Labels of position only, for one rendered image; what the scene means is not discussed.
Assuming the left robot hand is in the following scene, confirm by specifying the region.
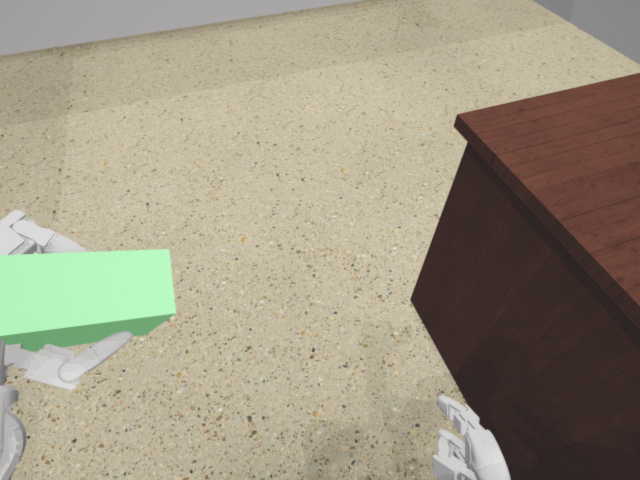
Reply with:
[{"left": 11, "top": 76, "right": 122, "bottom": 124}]
[{"left": 0, "top": 210, "right": 133, "bottom": 390}]

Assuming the table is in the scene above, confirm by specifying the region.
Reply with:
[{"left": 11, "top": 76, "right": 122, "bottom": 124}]
[{"left": 410, "top": 73, "right": 640, "bottom": 480}]

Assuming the sponge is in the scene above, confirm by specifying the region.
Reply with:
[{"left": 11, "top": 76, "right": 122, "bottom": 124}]
[{"left": 0, "top": 249, "right": 176, "bottom": 352}]

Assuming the right robot hand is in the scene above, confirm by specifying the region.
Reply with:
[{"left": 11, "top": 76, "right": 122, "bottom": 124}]
[{"left": 433, "top": 395, "right": 511, "bottom": 480}]

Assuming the left robot forearm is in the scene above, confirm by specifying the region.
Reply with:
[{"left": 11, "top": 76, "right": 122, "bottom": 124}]
[{"left": 0, "top": 385, "right": 26, "bottom": 480}]

